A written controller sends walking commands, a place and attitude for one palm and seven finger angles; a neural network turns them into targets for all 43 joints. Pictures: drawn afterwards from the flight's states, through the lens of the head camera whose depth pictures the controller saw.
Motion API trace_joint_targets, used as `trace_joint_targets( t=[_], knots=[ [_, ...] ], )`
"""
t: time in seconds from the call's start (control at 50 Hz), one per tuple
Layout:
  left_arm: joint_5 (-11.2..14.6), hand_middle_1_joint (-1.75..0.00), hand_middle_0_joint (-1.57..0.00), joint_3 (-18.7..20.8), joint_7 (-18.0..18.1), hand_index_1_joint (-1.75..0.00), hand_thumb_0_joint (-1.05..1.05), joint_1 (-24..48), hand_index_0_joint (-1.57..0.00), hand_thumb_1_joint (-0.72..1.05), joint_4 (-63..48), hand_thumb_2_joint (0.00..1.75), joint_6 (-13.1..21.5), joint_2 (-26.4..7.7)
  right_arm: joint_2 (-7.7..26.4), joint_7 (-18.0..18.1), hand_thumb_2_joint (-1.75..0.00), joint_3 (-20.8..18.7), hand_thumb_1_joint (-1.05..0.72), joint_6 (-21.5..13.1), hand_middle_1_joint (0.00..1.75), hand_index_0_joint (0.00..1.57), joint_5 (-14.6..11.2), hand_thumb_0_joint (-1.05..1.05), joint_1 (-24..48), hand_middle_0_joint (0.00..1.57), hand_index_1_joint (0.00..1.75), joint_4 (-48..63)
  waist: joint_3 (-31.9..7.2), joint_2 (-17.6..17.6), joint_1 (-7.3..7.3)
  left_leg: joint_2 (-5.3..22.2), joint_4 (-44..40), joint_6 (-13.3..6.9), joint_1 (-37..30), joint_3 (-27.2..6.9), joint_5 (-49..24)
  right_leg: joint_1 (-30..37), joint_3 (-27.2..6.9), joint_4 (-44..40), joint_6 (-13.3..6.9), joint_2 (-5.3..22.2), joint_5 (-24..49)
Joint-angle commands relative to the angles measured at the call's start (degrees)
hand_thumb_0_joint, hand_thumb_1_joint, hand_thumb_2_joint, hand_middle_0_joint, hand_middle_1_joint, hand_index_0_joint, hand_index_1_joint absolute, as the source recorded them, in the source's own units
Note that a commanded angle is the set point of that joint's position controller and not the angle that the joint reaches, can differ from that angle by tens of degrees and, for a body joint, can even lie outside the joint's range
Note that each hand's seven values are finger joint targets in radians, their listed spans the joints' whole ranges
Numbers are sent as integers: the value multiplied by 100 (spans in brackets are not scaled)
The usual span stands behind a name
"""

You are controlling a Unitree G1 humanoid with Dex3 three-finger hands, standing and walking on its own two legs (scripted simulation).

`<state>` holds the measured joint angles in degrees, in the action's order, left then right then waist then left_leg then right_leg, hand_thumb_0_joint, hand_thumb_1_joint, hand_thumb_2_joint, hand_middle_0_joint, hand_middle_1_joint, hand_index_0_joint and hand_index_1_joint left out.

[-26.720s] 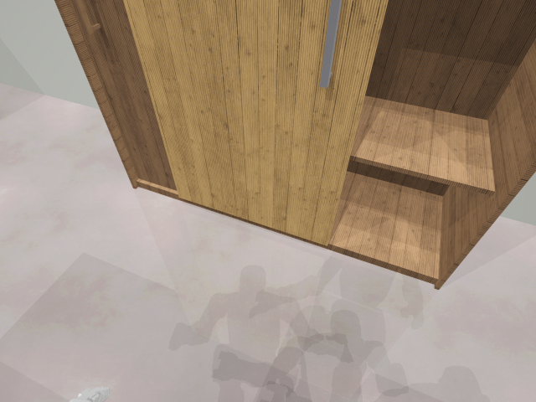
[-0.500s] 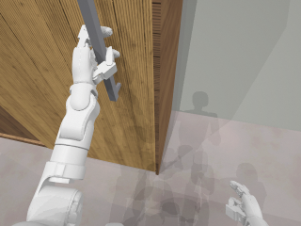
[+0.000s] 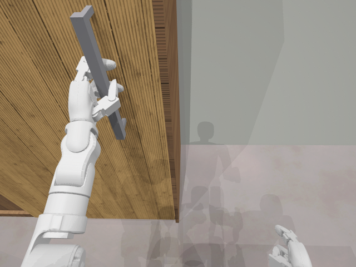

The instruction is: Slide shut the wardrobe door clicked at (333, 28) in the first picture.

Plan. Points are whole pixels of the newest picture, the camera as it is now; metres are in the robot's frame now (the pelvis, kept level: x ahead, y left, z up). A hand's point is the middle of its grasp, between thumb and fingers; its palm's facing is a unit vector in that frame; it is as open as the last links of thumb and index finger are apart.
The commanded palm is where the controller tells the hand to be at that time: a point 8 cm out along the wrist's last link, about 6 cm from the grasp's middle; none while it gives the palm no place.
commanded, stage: stop walking and hold the door there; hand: left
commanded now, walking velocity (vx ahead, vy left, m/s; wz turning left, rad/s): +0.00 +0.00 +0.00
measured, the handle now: (107, 84) +0.44 +0.16 +0.20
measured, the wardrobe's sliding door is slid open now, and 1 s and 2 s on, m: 0.00 0.00 0.00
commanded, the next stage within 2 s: loosen the grip on the handle in 0.58 s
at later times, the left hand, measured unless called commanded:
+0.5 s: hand (112, 100) +0.39 +0.14 +0.20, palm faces +0.00 -1.00 -0.08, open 6.2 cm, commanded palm +0.36 +0.17 +0.19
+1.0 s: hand (114, 93) +0.40 +0.14 +0.21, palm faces +0.09 -0.99 -0.07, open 10.8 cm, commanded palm +0.36 +0.19 +0.19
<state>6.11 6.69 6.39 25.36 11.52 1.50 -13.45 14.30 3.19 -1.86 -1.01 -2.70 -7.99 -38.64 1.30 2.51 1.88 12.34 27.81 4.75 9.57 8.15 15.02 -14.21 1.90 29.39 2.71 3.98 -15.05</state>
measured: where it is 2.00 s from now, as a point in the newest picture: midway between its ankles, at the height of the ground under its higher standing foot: outside the picture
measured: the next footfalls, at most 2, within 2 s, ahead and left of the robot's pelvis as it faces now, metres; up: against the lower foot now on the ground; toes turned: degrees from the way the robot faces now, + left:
none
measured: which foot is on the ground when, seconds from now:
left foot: down 0.00-1.00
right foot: down 0.00-1.00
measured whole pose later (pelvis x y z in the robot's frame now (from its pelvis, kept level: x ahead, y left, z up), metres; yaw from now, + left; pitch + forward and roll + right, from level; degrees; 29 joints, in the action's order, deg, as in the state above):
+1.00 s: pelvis -0.03 +0.01 +0.00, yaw +3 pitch -1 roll +0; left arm 3.2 6.7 3.5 45.6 40.4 7.4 -10.8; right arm 12.9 0.8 -2.6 -10.1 -1.1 -18.3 -44.5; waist 1.5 -0.1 2.0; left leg 9.1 24.8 4.3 11.2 5.5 12.2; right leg -14.7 3.1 27.6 3.4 6.3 -11.8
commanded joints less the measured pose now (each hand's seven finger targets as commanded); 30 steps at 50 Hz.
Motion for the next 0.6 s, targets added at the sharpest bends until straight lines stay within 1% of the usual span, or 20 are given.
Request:
trace_joint_targets(
  t=[0.0,0.02,0.04,0.06,0.08,0.12,0.14,0.16,0.22,0.26,0.28,0.3,0.34,0.36,0.38,0.44,0.46,0.48,0.52,0.58],
  knots=[
    [-125,-140,-45,-322,-123,-140,0,2231,-45,90,-1594,90,593,-510,452,37,-90,-81,-90,-345,30,20,22,0,694,20,30,812,-2107,-149,-141,-186,11,-445,-709,40,-2406,909,-105,-139,-179,235,3245],
    [-137,-140,-45,-253,-109,-140,0,2303,-45,90,-1547,90,579,-588,490,46,-90,-95,-90,-355,30,20,35,0,675,20,30,779,-2162,-158,-156,-187,25,-444,-757,68,-2439,904,-106,-128,-194,232,3291],
    [-142,-140,-45,-397,-119,-140,0,2390,-45,90,-1526,90,559,-438,473,51,-90,-90,-90,-359,30,20,37,0,680,20,30,776,-2196,-189,-155,-198,46,-443,-809,88,-2538,911,-95,-98,-205,233,3428],
    [-133,-140,-45,-585,-133,-140,0,2447,-45,90,-1446,90,530,-302,480,72,-90,-93,-90,-348,30,20,29,0,676,20,30,736,-2124,-129,-113,-226,-17,-441,-787,108,-2508,887,-14,-97,-169,210,3299],
    [-137,-140,-45,-638,-133,-140,0,2517,-45,90,-1399,90,519,-206,439,74,-90,-68,-90,-354,30,20,37,0,702,20,30,764,-2125,-90,-131,-242,14,-452,-766,179,-2385,826,-19,-106,-170,216,3274],
    [-152,-140,-45,-477,-102,-140,0,2596,-45,90,-1204,90,498,-355,446,88,-90,-73,-90,-343,30,20,48,0,696,20,30,711,-2198,-330,-153,-268,14,-442,-714,190,-2146,847,-34,-135,-167,245,3255],
    [-153,-140,-45,-536,-98,-140,0,2670,-45,90,-1112,90,484,-284,455,91,-90,-64,-90,-326,30,20,54,0,693,20,30,695,-2183,-390,-148,-282,-45,-434,-626,172,-1997,850,-36,-144,-162,243,3131],
    [-142,-140,-45,-546,-83,-140,0,2717,-45,90,-1101,90,475,-327,504,111,-90,-88,-90,-302,30,20,61,0,661,20,30,641,-2129,-254,-128,-269,-163,-443,-609,143,-1882,831,-11,-163,-132,218,2857],
    [-168,-140,-45,-813,-101,-140,0,3049,-45,90,-969,90,501,21,451,101,-90,-53,-90,-306,30,20,89,0,717,20,30,656,-2102,-89,-158,-229,-189,-455,-580,160,-1862,661,33,-114,-125,161,2564],
    [-163,-140,-45,-906,-88,-140,0,3106,-45,90,-795,90,497,74,490,115,-90,-69,-90,-284,30,20,95,0,673,20,30,578,-2003,-16,-127,-194,-278,-469,-531,145,-1680,560,47,-125,-92,134,2234],
    [-186,-140,-45,-900,-77,-140,0,3214,-45,90,-757,90,510,103,475,111,-90,-62,-90,-280,30,20,108,0,648,20,30,573,-2005,40,-152,-177,-281,-481,-529,164,-1646,511,47,-100,-99,128,2173],
    [-189,-140,-45,-934,-72,-140,0,3294,-45,90,-672,90,513,142,453,112,-90,-48,-90,-274,30,20,111,0,664,20,30,569,-1982,-35,-155,-183,-256,-483,-476,159,-1563,475,43,-107,-100,133,2136],
    [-197,-140,-45,-936,-67,-140,0,3414,-45,90,-571,90,534,152,459,114,-90,-57,-90,-256,30,20,116,0,595,20,30,514,-2042,-83,-146,-198,-217,-466,-492,169,-1574,496,18,-112,-126,170,2294],
    [-190,-140,-45,-1024,-66,-140,0,3423,-45,90,-554,90,537,189,484,122,-90,-78,-90,-245,30,20,112,0,572,20,30,471,-1998,11,-113,-192,-272,-474,-480,157,-1518,489,12,-108,-109,167,2181],
    [-195,-140,-45,-1102,-68,-140,0,3499,-45,90,-550,90,549,305,449,121,-90,-61,-90,-243,30,20,115,0,574,20,30,486,-1988,101,-131,-191,-254,-480,-519,189,-1545,436,21,-89,-116,149,2193],
    [-188,-140,-45,-1248,-87,-140,0,3620,-45,90,-489,90,582,485,410,131,-90,-59,-90,-236,30,20,112,0,554,20,30,470,-2040,-97,-116,-173,-183,-485,-590,182,-1620,382,30,-65,-118,166,2316],
    [-184,-140,-45,-1242,-79,-140,0,3523,-45,90,-335,90,565,433,465,144,-90,-81,-90,-213,30,20,105,0,516,20,30,405,-1938,-102,-92,-181,-236,-487,-510,152,-1588,377,41,-60,-104,156,2215],
    [-184,-140,-45,-1337,-83,-140,0,3571,-45,90,-428,90,580,573,412,144,-90,-68,-90,-205,30,20,98,0,523,20,30,434,-1962,-68,-104,-181,-213,-496,-577,195,-1598,354,36,-56,-111,158,2278],
    [-192,-140,-45,-1240,-73,-140,0,3581,-45,90,-431,90,596,466,420,163,-90,-85,-90,-195,30,20,102,0,510,20,30,420,-2024,-216,-114,-201,-121,-497,-642,206,-1655,361,14,-71,-127,198,2486],
    [-181,-140,-45,-1290,-70,-140,0,3565,-45,90,-420,90,602,503,414,184,-90,-79,-90,-152,30,20,90,0,494,20,30,398,-2020,-264,-98,-251,-120,-492,-603,203,-1707,421,44,-64,-130,213,2604]
  ],
)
